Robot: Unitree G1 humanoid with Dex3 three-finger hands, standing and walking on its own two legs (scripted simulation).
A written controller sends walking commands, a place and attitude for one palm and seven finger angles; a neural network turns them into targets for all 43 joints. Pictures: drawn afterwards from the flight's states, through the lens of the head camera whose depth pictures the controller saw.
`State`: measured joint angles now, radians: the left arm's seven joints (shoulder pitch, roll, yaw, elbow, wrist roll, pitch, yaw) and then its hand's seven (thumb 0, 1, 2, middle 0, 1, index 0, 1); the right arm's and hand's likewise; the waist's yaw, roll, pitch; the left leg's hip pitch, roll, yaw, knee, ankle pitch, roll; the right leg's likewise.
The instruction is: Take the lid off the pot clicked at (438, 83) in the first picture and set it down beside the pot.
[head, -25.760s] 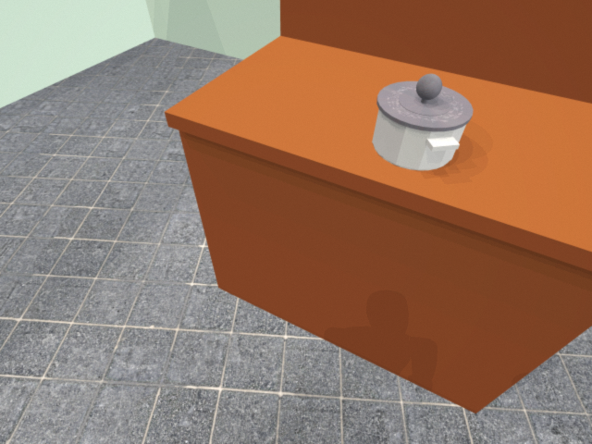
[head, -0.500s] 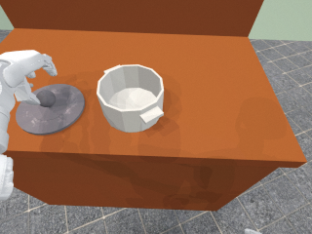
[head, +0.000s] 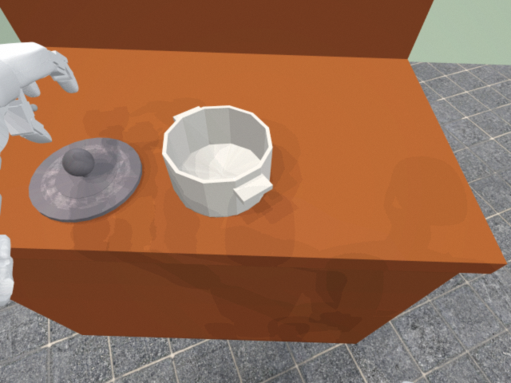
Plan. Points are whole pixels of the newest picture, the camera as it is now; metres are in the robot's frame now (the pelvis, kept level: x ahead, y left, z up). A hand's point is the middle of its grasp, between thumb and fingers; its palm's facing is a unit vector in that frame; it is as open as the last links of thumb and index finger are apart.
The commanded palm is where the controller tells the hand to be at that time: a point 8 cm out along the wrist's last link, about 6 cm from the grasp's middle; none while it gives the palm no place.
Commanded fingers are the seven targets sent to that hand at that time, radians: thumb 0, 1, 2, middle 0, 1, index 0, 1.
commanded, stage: raise the empty hand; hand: left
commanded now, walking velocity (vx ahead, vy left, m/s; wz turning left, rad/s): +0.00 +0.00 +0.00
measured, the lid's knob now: (78, 162) +0.45 +0.29 +0.08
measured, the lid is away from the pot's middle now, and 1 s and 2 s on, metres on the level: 0.23 0.23 0.23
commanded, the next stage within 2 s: draw the hand back to the body in 0.38 s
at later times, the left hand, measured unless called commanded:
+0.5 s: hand (16, 80) +0.45 +0.30 +0.23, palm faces -0.23 -0.03 -0.97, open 11.1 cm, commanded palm +0.44 +0.29 +0.30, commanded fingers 0.00 -0.12 0.88 -0.46 -0.64 -0.46 -0.64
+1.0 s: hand (22, 121) +0.39 +0.27 +0.22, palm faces -0.14 -0.14 -0.98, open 11.0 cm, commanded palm +0.35 +0.27 +0.29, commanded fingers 0.00 -0.12 0.88 -0.46 -0.64 -0.46 -0.64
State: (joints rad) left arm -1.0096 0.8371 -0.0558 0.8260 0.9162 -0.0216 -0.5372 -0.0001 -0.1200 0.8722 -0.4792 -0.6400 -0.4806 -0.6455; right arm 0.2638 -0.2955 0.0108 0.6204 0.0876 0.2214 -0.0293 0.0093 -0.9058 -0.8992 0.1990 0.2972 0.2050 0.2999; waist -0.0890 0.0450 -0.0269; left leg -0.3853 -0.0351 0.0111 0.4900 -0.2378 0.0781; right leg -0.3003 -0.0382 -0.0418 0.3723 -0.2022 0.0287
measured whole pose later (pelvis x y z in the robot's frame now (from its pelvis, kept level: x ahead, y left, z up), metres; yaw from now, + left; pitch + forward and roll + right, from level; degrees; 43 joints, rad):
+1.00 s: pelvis -0.01 -0.01 +0.00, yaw +1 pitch +3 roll -1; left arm -0.76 0.79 0.00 0.41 0.72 0.09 -0.54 0.00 -0.12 0.87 -0.48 -0.64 -0.48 -0.65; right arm 0.19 -0.30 0.02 0.55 0.09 0.19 -0.01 0.01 -0.91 -0.90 0.20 0.30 0.20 0.30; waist -0.01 0.08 0.00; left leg -0.30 -0.04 0.00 0.45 -0.20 0.06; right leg -0.23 -0.04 -0.05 0.37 -0.20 0.02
